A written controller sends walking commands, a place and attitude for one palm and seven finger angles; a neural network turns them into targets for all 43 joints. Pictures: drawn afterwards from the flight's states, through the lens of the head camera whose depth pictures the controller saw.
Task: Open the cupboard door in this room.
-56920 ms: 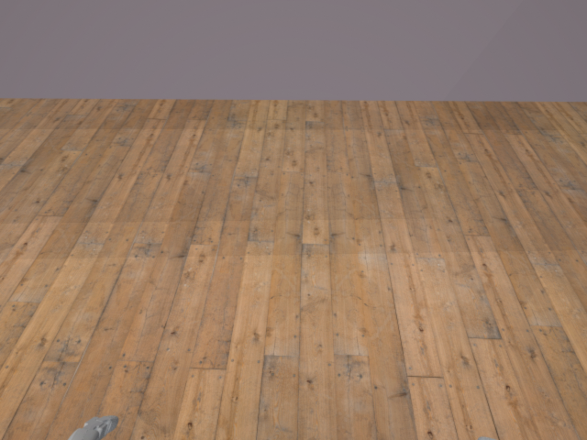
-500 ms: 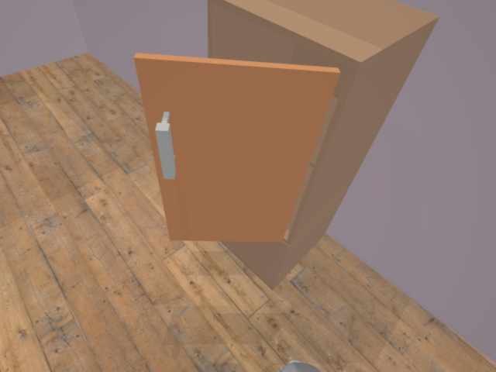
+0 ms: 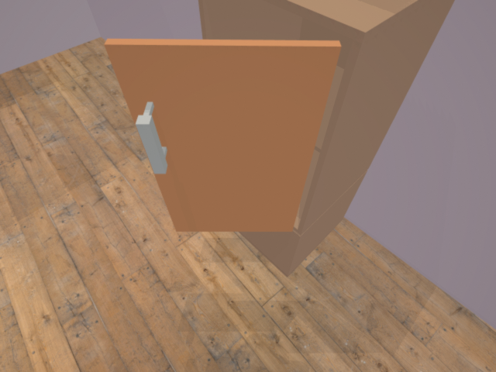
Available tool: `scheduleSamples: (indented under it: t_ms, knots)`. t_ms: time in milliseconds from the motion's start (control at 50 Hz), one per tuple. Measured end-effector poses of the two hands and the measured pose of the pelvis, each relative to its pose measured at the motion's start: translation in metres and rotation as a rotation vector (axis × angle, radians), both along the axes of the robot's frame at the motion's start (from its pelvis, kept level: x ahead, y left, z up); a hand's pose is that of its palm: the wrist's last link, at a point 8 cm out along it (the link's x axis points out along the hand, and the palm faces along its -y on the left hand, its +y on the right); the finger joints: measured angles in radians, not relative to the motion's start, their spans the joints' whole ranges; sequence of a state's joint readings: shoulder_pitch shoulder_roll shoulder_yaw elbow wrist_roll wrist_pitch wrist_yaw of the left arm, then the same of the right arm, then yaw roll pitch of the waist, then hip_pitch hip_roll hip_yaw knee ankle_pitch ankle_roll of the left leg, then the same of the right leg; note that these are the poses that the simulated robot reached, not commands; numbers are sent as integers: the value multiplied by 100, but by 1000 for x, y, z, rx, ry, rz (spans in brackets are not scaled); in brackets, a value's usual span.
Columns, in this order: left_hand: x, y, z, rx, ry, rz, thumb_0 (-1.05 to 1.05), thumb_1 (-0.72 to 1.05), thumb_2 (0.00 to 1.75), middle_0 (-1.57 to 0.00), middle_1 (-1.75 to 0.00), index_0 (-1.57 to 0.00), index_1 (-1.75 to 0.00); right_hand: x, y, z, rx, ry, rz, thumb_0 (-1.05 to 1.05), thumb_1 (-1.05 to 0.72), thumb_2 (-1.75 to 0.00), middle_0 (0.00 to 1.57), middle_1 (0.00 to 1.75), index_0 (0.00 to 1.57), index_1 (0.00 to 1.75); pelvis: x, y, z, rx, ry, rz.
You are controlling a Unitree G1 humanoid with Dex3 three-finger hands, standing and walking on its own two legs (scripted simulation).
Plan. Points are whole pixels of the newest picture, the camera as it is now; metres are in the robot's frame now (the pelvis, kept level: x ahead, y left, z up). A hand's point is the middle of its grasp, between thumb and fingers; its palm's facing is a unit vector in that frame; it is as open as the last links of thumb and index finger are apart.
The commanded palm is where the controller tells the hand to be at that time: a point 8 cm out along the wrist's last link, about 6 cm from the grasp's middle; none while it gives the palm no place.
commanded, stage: come to a stop and stand still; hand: left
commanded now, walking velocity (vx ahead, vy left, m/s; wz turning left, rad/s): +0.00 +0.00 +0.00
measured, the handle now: (155, 138) +0.50 +0.20 +0.06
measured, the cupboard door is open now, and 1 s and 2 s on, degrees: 46 46 46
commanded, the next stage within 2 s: look again from close up in 0.80 s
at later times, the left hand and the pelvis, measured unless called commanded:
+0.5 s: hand out of the picture -0.04 +0.17 -0.17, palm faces +0.04 -0.99 -0.15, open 7.4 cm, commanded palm none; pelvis -0.03 +0.01 +0.01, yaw -2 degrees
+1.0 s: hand out of the picture -0.06 +0.18 -0.17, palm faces -0.01 -0.99 -0.16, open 7.4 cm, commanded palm none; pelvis -0.03 +0.03 +0.00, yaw -2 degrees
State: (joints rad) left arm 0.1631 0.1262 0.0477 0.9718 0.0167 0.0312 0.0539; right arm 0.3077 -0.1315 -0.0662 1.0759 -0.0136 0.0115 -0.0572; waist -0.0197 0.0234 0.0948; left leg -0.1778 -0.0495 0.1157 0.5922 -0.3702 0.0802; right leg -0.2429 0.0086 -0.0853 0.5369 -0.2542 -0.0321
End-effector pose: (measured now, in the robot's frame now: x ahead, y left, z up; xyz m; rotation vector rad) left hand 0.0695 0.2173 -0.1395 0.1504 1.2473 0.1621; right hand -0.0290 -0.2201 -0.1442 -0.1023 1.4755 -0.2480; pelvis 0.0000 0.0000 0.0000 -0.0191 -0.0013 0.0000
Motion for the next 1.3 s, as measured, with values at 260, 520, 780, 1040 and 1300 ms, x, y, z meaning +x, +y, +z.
scheduleSamples:
  t_ms: [260,520,780,1040,1300]
  knots:
    - [-75,-3,-4,-16,86,18,1,92,90,-20,-30,-20,-30,58,-17,7,-8,-220,79,1,-93,-90,20,30,20,29,-21,-7,0,-6,-22,-18]
    - [-115,6,-1,-60,143,23,1,91,90,-20,-30,-20,-30,-3,9,18,6,-110,80,1,-93,-90,20,30,20,29,-33,11,13,18,-36,-28]
    - [-139,12,2,-52,220,26,0,91,90,-20,-30,-20,-30,-59,47,11,80,19,19,1,-91,-90,20,30,20,29,-34,22,13,23,-24,-31]
    - [-121,19,-2,-35,186,-18,0,90,90,-20,-30,-20,-30,-29,50,-2,86,-86,41,1,-91,-90,20,30,20,29,-31,31,3,16,-7,-32]
    - [-69,34,12,27,95,-33,0,91,90,-20,-30,-20,-30,13,32,-3,64,-153,75,2,-93,-90,20,30,20,29,-9,29,7,34,-9,-40]
